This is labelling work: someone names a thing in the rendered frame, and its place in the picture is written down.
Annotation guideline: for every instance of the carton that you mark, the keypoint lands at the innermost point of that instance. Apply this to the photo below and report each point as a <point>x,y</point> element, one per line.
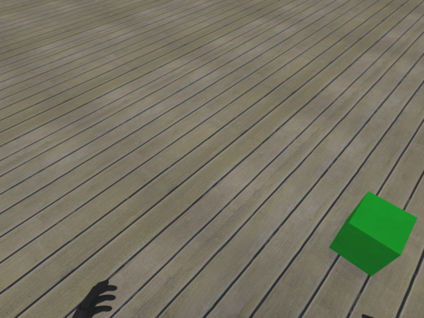
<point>374,234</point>

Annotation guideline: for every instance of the robot left hand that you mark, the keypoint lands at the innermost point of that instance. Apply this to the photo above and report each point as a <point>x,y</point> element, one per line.
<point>87,308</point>

